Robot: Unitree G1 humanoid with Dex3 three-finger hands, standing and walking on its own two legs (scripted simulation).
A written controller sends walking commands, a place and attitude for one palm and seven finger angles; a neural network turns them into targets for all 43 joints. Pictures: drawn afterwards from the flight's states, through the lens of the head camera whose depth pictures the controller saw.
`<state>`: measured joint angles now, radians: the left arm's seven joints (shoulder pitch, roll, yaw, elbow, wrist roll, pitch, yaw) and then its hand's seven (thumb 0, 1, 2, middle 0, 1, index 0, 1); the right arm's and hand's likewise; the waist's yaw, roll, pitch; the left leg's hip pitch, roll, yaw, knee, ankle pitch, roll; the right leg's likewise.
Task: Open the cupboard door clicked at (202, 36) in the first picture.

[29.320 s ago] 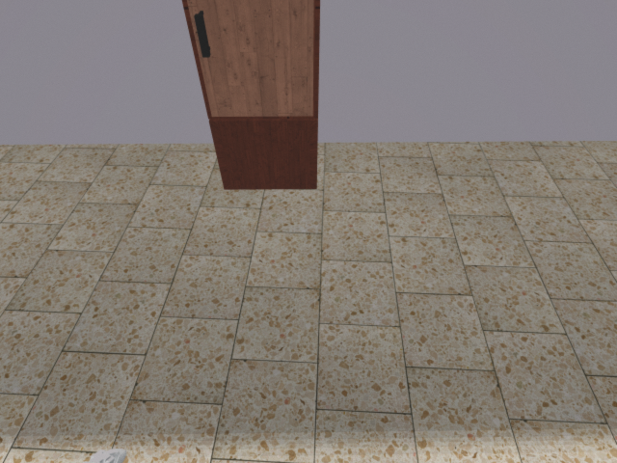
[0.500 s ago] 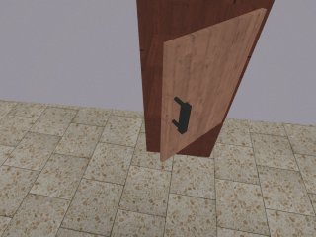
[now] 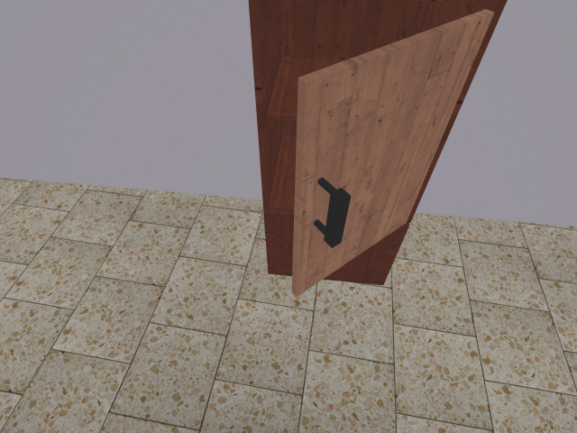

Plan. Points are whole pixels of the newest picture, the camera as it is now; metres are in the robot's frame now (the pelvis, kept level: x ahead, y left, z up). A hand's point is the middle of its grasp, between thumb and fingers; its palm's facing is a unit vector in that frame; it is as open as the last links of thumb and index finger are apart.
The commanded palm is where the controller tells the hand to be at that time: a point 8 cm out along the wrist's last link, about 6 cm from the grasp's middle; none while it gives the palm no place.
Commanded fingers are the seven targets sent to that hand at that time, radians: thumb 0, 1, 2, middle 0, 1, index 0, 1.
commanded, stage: walk to a spot facing it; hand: left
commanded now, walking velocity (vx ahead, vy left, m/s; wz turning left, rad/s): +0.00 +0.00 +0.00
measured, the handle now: (328, 212) +0.49 -0.04 -0.02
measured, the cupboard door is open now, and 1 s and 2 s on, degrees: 43 43 43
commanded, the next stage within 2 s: none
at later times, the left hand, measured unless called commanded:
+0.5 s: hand out of the picture +0.02 +0.19 -0.19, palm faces -0.07 -0.97 -0.22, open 7.3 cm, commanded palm none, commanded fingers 0.00 0.90 0.90 -0.20 -0.30 -0.20 -0.30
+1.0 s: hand out of the picture +0.11 +0.14 -0.17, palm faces -0.34 -0.91 -0.24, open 7.3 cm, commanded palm none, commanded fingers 0.00 0.90 0.90 -0.20 -0.30 -0.20 -0.30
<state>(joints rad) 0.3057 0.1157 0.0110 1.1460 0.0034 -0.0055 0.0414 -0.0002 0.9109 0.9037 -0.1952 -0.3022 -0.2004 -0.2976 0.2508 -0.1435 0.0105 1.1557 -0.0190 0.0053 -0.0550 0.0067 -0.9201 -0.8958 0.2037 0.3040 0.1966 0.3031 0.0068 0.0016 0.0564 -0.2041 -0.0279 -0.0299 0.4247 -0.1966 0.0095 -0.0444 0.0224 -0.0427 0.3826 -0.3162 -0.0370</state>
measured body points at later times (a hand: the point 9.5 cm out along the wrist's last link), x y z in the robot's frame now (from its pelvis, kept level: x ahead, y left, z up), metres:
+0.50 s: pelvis -0.01 +0.00 -0.01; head +0.03 +0.00 +0.43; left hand +0.03 +0.24 -0.17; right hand -0.01 -0.24 -0.17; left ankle +0.02 +0.11 -0.74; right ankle -0.07 -0.09 -0.73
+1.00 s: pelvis -0.01 -0.02 +0.00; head +0.04 -0.05 +0.44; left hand +0.13 +0.19 -0.15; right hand +0.00 -0.31 -0.14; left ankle +0.03 +0.12 -0.69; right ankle -0.06 -0.11 -0.74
